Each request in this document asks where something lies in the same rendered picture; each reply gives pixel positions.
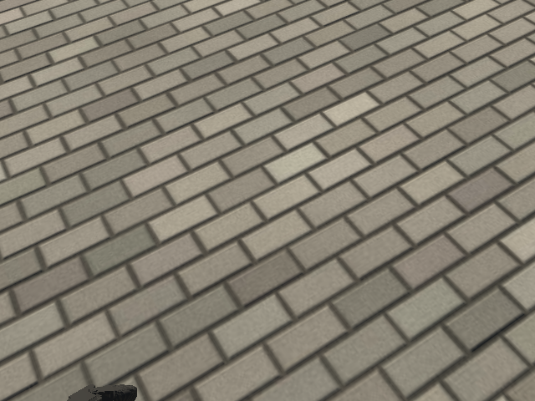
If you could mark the robot left hand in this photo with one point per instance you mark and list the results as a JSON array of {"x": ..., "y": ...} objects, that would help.
[{"x": 106, "y": 393}]

